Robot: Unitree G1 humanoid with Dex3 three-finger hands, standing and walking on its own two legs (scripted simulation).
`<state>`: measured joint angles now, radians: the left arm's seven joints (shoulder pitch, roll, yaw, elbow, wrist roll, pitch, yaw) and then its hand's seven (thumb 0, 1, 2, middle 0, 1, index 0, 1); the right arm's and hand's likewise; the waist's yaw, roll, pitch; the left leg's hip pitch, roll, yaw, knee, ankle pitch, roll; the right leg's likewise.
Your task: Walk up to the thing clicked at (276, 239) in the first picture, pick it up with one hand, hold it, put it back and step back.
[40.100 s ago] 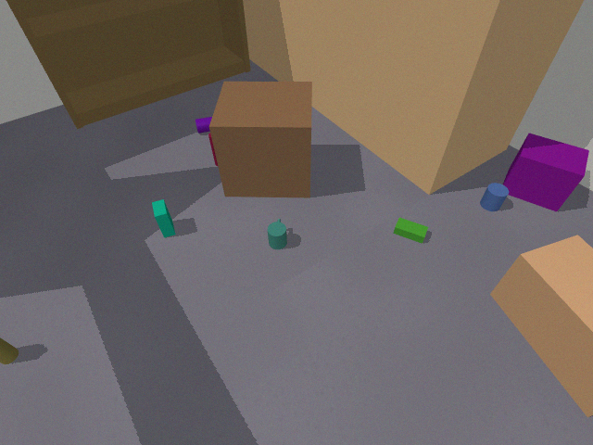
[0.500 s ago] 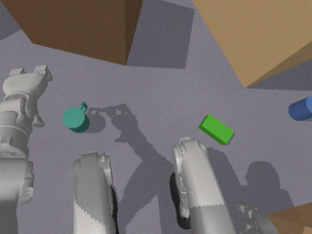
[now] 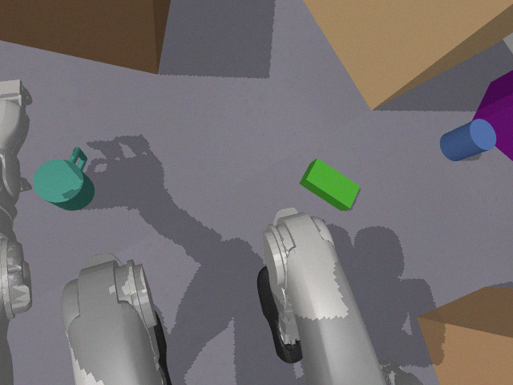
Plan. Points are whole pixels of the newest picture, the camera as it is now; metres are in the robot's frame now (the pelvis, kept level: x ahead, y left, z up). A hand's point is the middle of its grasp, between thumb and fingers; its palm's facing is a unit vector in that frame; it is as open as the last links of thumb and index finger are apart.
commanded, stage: home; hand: left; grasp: from above
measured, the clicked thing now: (70, 178) +0.49 +0.24 -0.29
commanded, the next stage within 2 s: none
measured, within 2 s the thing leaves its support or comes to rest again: neither
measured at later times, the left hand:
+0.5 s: hand out of the picture +0.36 +0.26 +0.04, palm faces -0.28 -0.61 -0.74, open 8.4 cm
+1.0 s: hand out of the picture +0.26 +0.21 +0.25, palm faces +0.13 -0.95 -0.29, open 7.4 cm
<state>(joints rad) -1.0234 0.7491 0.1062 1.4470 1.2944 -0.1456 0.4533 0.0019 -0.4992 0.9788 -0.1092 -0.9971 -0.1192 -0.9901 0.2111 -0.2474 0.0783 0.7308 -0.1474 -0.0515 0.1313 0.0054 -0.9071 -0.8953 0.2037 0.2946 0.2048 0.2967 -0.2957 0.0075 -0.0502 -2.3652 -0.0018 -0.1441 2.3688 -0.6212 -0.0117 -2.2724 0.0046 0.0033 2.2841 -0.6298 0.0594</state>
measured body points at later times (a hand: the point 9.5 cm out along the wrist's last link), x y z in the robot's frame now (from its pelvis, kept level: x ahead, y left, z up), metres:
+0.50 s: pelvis +0.02 +0.00 +0.16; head +0.19 +0.05 +0.57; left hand +0.37 +0.29 +0.09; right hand +0.19 -0.27 +0.04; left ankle +0.09 +0.13 -0.30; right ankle +0.11 -0.15 -0.30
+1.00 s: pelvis +0.06 -0.01 +0.33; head +0.13 +0.02 +0.77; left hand +0.25 +0.25 +0.27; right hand +0.25 -0.22 +0.25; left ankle +0.08 +0.13 -0.30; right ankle +0.11 -0.15 -0.30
